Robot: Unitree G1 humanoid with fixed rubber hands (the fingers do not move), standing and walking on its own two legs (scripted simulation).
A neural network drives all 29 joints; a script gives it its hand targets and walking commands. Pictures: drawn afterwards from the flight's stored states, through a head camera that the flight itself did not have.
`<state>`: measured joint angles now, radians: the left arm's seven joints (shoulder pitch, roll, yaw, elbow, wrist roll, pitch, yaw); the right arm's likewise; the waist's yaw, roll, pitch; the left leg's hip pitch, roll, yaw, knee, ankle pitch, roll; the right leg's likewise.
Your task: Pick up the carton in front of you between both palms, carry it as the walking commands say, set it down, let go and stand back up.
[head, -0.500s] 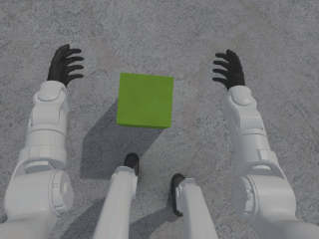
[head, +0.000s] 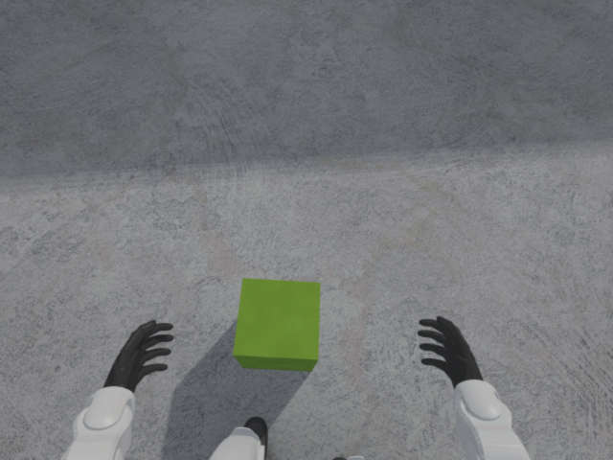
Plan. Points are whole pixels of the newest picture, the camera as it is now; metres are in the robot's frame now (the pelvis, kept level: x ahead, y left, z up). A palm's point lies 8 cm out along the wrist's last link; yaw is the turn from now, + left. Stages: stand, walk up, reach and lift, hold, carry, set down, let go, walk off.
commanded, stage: let go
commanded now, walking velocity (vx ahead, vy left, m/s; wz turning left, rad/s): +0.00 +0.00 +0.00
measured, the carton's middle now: (279, 327) +0.42 +0.06 -0.63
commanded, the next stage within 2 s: stand in 0.64 s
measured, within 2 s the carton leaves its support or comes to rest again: neither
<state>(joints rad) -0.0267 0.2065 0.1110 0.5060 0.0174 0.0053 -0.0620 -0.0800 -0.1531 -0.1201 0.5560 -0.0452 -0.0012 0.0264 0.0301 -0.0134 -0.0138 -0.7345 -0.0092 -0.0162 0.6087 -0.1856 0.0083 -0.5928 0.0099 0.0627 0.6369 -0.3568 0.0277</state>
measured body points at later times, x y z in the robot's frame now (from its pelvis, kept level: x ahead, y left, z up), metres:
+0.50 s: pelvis +0.03 -0.02 +0.02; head +0.05 -0.01 +0.47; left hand +0.20 +0.21 -0.06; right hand +0.20 -0.25 -0.05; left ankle +0.05 +0.11 -0.72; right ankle -0.04 -0.14 -0.72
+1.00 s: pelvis +0.04 -0.01 +0.01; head +0.05 +0.01 +0.46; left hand +0.17 +0.28 -0.09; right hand +0.18 -0.31 -0.07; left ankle +0.05 +0.11 -0.72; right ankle -0.04 -0.14 -0.72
